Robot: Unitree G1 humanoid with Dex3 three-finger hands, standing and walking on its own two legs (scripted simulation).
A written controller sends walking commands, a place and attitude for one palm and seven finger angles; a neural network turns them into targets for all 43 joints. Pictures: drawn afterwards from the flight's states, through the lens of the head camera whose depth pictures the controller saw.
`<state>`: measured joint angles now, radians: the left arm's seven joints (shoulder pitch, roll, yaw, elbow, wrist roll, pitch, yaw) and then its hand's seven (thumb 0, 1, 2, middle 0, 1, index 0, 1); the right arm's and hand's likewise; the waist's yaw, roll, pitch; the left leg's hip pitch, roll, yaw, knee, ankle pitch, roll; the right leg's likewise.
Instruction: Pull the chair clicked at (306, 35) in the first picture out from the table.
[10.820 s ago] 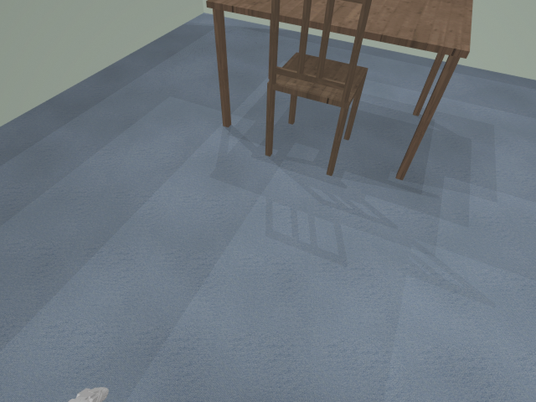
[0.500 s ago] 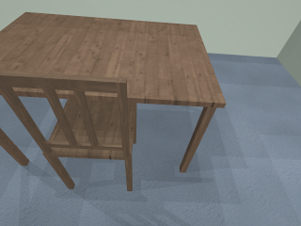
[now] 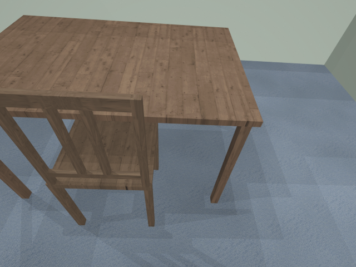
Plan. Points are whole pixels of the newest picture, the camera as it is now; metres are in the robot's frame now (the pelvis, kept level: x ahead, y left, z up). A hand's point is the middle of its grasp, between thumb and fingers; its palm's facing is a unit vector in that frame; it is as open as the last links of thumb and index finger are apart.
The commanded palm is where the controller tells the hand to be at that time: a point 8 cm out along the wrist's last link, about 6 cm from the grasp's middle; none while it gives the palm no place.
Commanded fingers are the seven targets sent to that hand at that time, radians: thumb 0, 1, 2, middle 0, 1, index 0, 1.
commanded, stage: look again from close up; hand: left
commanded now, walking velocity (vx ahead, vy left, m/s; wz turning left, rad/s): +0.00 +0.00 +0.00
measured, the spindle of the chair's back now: (67, 144) +0.46 +0.37 -0.07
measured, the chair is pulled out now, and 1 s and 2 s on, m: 0.00 0.00 0.00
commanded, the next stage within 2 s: none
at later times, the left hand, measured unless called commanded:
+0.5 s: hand out of the picture +0.00 +0.16 -0.18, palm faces +0.02 -0.98 -0.17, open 7.4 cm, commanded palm none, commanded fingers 0.00 0.90 0.90 -0.20 -0.30 -0.20 -0.30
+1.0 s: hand out of the picture -0.01 +0.15 -0.18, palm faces +0.03 -0.99 -0.17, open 7.4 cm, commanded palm none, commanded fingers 0.00 0.90 0.90 -0.20 -0.30 -0.20 -0.30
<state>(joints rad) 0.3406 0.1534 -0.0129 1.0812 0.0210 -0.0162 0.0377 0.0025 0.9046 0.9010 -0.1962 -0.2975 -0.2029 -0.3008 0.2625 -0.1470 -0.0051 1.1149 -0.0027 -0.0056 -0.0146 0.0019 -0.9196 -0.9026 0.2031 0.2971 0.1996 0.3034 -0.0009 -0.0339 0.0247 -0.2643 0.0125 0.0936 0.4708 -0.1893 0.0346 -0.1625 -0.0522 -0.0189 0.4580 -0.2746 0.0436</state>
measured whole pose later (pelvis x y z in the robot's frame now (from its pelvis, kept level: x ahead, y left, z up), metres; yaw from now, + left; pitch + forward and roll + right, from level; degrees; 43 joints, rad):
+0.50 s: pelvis +0.01 +0.00 +0.00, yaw +0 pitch -1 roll +0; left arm 0.33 0.16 0.00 1.08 0.02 -0.01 0.04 0.00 0.90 0.90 -0.20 -0.30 -0.20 -0.30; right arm 0.27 -0.15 0.00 1.13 0.00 -0.01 -0.02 0.00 -0.92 -0.90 0.20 0.30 0.20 0.30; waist 0.00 -0.03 0.03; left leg -0.24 0.01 0.09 0.46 -0.20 0.03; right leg -0.14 -0.05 -0.02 0.44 -0.28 0.04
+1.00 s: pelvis +0.01 -0.01 +0.00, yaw +0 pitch -1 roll +0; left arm 0.34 0.15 0.00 1.10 0.02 -0.02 0.04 0.00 0.90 0.90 -0.20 -0.30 -0.20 -0.30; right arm 0.27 -0.14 0.00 1.14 0.00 -0.01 -0.02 0.00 -0.92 -0.90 0.20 0.30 0.20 0.30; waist 0.00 -0.03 0.02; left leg -0.22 0.02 0.09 0.44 -0.19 0.02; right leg -0.12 -0.04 -0.02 0.43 -0.28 0.03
